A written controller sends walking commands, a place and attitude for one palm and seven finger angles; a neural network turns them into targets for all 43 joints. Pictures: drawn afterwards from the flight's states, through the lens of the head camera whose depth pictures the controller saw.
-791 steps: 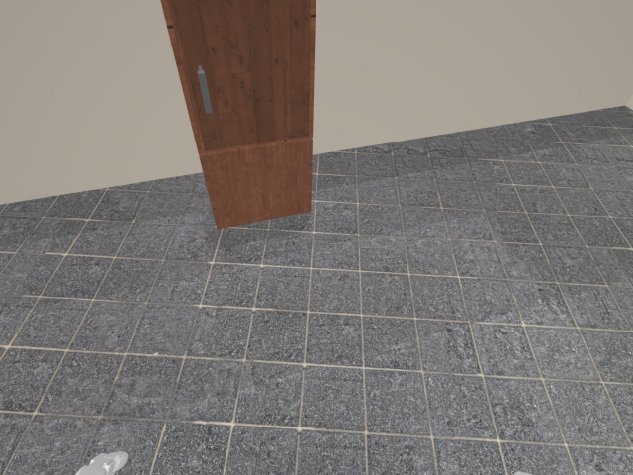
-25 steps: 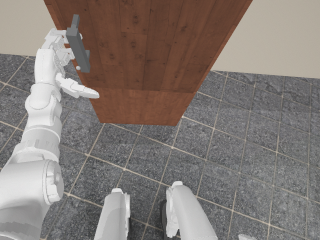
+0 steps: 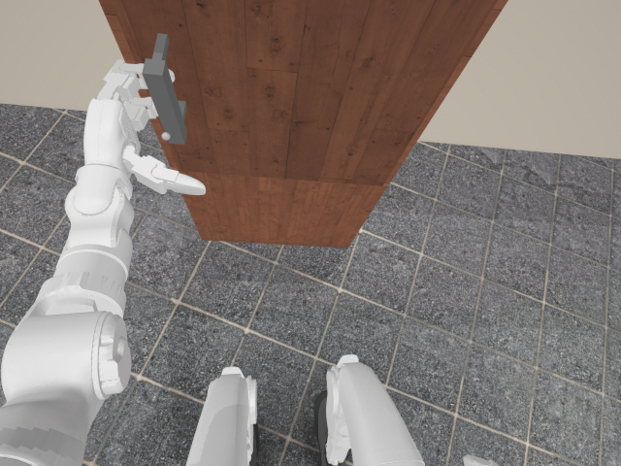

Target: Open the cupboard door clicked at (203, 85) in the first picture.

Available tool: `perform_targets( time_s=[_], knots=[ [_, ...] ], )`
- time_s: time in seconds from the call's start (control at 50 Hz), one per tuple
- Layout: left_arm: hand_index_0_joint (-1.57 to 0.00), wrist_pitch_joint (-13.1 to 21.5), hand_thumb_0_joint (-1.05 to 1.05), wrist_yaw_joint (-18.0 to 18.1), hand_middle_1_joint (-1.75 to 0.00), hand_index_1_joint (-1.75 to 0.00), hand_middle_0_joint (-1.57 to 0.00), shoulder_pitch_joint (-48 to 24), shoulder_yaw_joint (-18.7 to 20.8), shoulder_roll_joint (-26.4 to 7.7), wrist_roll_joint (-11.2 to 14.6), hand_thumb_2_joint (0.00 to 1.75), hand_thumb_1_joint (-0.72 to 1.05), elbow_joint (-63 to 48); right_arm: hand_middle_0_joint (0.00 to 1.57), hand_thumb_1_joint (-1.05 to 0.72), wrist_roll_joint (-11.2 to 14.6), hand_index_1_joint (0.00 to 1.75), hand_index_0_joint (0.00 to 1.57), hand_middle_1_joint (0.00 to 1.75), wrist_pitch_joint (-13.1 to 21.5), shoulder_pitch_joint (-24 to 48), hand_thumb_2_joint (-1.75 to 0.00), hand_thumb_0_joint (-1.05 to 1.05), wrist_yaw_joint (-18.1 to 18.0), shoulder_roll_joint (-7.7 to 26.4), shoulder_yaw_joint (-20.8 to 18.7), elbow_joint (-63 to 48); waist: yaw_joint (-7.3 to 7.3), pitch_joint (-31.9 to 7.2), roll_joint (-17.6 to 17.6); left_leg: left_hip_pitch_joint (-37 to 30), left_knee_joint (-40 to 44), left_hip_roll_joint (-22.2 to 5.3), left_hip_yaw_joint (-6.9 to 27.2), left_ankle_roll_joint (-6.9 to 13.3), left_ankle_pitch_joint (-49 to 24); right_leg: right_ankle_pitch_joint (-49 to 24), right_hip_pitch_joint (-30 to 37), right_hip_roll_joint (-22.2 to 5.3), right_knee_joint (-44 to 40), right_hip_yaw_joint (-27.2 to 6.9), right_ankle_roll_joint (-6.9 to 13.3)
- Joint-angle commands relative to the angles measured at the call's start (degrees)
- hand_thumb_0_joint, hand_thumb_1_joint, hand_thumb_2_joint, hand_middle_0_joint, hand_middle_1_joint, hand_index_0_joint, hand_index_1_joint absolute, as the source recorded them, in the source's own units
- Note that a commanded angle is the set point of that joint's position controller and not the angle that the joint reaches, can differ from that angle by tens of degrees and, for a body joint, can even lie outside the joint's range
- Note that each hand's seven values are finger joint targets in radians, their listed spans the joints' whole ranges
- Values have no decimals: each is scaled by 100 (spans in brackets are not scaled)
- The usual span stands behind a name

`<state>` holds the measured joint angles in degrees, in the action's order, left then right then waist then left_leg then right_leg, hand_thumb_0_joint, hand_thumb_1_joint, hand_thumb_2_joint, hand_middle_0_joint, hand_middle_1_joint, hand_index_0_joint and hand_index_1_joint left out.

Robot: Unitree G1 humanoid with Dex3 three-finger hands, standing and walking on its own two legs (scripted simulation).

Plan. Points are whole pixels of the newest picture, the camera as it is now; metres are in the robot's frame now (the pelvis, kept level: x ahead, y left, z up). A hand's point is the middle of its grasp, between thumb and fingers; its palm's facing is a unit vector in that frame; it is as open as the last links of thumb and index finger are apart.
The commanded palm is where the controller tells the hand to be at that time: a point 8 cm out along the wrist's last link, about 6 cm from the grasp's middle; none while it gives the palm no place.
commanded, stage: move the hooked fingers beside the handle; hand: left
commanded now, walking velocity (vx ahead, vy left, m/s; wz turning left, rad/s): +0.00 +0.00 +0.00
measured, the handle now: (170, 93) +0.56 +0.15 +0.04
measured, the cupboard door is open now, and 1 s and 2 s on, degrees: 0 0 0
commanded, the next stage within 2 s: none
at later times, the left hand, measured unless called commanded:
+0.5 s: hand (162, 135) +0.51 +0.16 +0.03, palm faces -0.07 -1.00 -0.03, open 14.0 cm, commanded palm +0.49 +0.20 +0.03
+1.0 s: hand (136, 136) +0.50 +0.19 +0.03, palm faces -0.06 -1.00 -0.03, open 14.0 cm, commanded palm +0.49 +0.23 +0.03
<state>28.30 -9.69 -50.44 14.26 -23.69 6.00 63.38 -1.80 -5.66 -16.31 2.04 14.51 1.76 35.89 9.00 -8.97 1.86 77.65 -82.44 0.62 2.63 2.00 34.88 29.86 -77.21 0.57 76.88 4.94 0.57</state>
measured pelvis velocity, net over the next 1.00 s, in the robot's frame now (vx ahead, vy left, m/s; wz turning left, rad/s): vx -0.01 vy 0.00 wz -0.03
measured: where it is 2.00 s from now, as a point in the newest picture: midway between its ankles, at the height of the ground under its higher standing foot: (288, 463)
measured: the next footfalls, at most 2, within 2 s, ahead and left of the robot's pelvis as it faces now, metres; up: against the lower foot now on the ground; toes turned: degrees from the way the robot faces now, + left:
none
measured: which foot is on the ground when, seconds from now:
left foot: down 0.00-1.00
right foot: down 0.00-1.00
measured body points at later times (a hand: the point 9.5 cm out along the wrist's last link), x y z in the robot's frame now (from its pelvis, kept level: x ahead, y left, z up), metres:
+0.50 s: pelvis +0.00 +0.00 +0.00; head +0.17 +0.02 +0.42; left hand +0.50 +0.22 +0.03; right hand +0.04 -0.27 -0.11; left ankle +0.02 +0.09 -0.59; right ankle +0.05 -0.12 -0.59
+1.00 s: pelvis -0.01 +0.00 -0.01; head +0.17 +0.03 +0.41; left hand +0.50 +0.25 +0.03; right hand +0.03 -0.28 -0.11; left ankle +0.02 +0.09 -0.59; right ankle +0.05 -0.12 -0.59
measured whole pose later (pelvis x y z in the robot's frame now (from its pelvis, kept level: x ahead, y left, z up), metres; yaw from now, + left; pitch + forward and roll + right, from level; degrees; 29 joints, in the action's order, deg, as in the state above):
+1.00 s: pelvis -0.01 +0.00 -0.01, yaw -2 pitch +30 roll -5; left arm 26.2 -19.2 -49.7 23.1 -31.5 6.0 63.5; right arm -0.4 -4.9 -16.3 0.1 15.8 3.5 33.9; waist 10.6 -8.4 1.4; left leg 79.3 -84.2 -0.8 2.0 1.9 35.0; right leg 29.0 -79.5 2.0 78.3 4.3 0.8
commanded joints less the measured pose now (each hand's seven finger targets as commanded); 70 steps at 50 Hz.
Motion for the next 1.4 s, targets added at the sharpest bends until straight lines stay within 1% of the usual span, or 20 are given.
perform_targets(
  time_s=[0.0, 0.12, 0.16, 0.38, 0.48, 0.56, 0.6, 0.68, 0.74, 0.82, 0.88, 0.98, 1.04, 1.08, 1.12, 1.18, 1.2, 1.26, 1.32, 1.38],
  knots=[
    [-30, 424, 0, -226, -120, -120, -30, -2875, -222, -362, -91, 30, -50, -1314, 20, -90, -32, 30, 20, 30, 34, -1016, -90, 0, -72, 1117, -392, -216, 484, -3301, 925, -3037, 1005, -117, 508, -168, -2529, -1390, 984, 142, -755, -138, 171],
    [-30, 449, 0, -295, -120, -120, -30, -2646, -69, -549, -70, 30, -50, -1327, 20, -90, -18, 30, 20, 30, 19, -970, -90, 0, -73, 1093, -371, -278, 387, -3377, 1026, -2949, 984, -94, 392, -135, -2583, -1496, 1222, 153, -804, -205, 173],
    [-30, 425, 0, -334, -120, -120, -30, -2619, 11, -661, -35, 30, -50, -1146, 20, -90, -7, 30, 20, 30, 20, -999, -90, 0, -83, 1099, -337, -268, 418, -3141, 857, -2732, 1002, -91, 384, -106, -2447, -1454, 1276, 166, -819, -206, 170],
    [-30, 505, 0, -496, -120, -120, -30, -2310, 606, -1409, 7, 30, -50, -1382, 20, -90, 30, 30, 20, 30, 24, -936, -90, 0, -126, 1131, -312, -390, 197, -3373, 927, -2610, 965, -101, 279, -80, -2502, -1608, 1619, 174, -781, -298, 155],
    [-30, 430, 0, -556, -120, -120, -30, -2067, 688, -1472, 10, 30, -50, -1185, 20, -90, 57, 30, 20, 30, 26, -921, -90, 0, -148, 1124, -288, -442, 203, -3171, 797, -2380, 969, -97, 231, -59, -2431, -1632, 1690, 171, -780, -305, 134],
    [-30, 375, 0, -584, -120, -120, -30, -1905, 980, -1816, 28, 30, -50, -1162, 20, -90, 70, 30, 20, 30, 32, -937, -90, 0, -167, 1137, -267, -506, 113, -3151, 697, -2106, 930, -94, 171, -25, -2316, -1650, 1858, 174, -760, -365, 127],
    [-30, 336, 0, -616, -120, -120, -30, -2006, 925, -1770, 12, 30, -50, -1037, 20, -90, 82, 30, 20, 30, 32, -905, -90, 0, -177, 1144, -259, -496, 195, -3023, 574, -1952, 905, -101, 157, -11, -2112, -1497, 1789, 176, -792, -367, 98],
    [-30, 385, 0, -715, -120, -120, -30, -1963, 1054, -1988, 22, 30, -50, -1219, 20, -90, 88, 30, 20, 30, 70, -914, -90, 0, -193, 1175, -265, -525, 104, -3308, 799, -2202, 915, -111, 192, -43, -2248, -1521, 1780, 184, -735, -356, 128],
    [-30, 324, 0, -801, -120, -120, -30, -2211, 933, -1925, 52, 30, -50, -1163, 20, -90, 99, 30, 20, 30, 93, -899, -90, 0, -211, 1179, -245, -482, 244, -3088, 715, -1987, 864, -117, 176, 0, -1993, -1342, 1687, 194, -790, -372, 96],
    [-30, 259, 0, -900, -120, -120, -30, -2325, 999, -2048, 99, 30, -50, -1198, 20, -90, 104, 30, 20, 30, 131, -918, -90, 0, -255, 1229, -240, -465, 250, -3224, 805, -2068, 844, -123, 215, 0, -1972, -1262, 1571, 190, -761, -355, 101],
    [-30, 221, 0, -965, -120, -120, -30, -2108, 1110, -2193, 100, 30, -50, -1130, 20, -90, 114, 30, 20, 30, 133, -944, -90, 0, -263, 1260, -237, -466, 149, -3274, 950, -2269, 883, -135, 266, -44, -2195, -1340, 1488, 188, -713, -304, 135],
    [-30, 166, 0, -1009, -120, -120, -30, -2243, 979, -2064, 102, 30, -50, -1232, 20, -90, 110, 30, 20, 30, 147, -957, -90, 0, -262, 1268, -244, -447, 212, -3262, 1052, -2463, 871, -157, 314, -59, -2257, -1281, 1244, 192, -711, -262, 128],
    [-30, 124, 0, -1016, -120, -120, -30, -2088, 1287, -2459, 121, 30, -50, -1200, 20, -90, 121, 30, 20, 30, 141, -948, -90, 0, -293, 1286, -217, -479, 125, -3241, 815, -2132, 851, -140, 251, -19, -2182, -1338, 1582, 191, -725, -308, 120],
    [-30, 132, 0, -1041, -120, -120, -30, -2072, 1187, -2355, 102, 30, -50, -1217, 20, -90, 124, 30, 20, 30, 145, -939, -90, 0, -281, 1284, -209, -492, 127, -3225, 1009, -2293, 894, -151, 287, -54, -2245, -1302, 1404, 198, -698, -275, 135],
    [-30, 110, 0, -1041, -120, -120, -30, -2117, 1176, -2378, 74, 30, -50, -1156, 20, -90, 126, 30, 20, 30, 147, -931, -90, 0, -282, 1301, -205, -483, 179, -3053, 904, -2185, 880, -159, 286, -34, -2068, -1168, 1314, 204, -722, -274, 125],
    [-30, 166, 0, -1093, -120, -120, -30, -2132, 1152, -2339, 116, 30, -50, -1355, 20, -90, 117, 30, 20, 30, 171, -941, -90, 0, -274, 1297, -217, -500, 132, -3303, 1154, -2520, 911, -160, 330, -76, -2302, -1261, 1278, 198, -700, -253, 143],
    [-30, 183, 0, -1111, -120, -120, -30, -2130, 1231, -2444, 129, 30, -50, -1421, 20, -90, 118, 30, 20, 30, 166, -939, -90, 0, -277, 1316, -225, -484, 112, -3366, 1100, -2555, 912, -175, 352, -87, -2358, -1285, 1308, 199, -688, -243, 145],
    [-30, 141, 0, -1186, -120, -120, -30, -2022, 1083, -2213, 190, 30, -50, -1344, 20, -90, 130, 30, 20, 30, 170, -968, -90, 0, -279, 1299, -230, -475, 168, -3311, 1091, -2634, 916, -176, 374, -81, -2457, -1330, 1212, 202, -696, -224, 140],
    [-30, 26, 0, -1203, -120, -120, -30, -2009, 1154, -2329, 167, 30, -50, -1088, 20, -90, 142, 30, 20, 30, 143, -975, -90, 0, -293, 1323, -217, -442, 202, -2972, 811, -2286, 920, -171, 338, -40, -2132, -1180, 1267, 208, -760, -226, 117],
    [-30, 42, 0, -1232, -120, -120, -30, -1989, 1243, -2481, 140, 30, -50, -1159, 20, -90, 146, 30, 20, 30, 144, -964, -90, 0, -313, 1335, -208, -484, 131, -3113, 940, -2373, 918, -171, 340, -59, -2242, -1214, 1239, 201, -717, -236, 135]
  ],
)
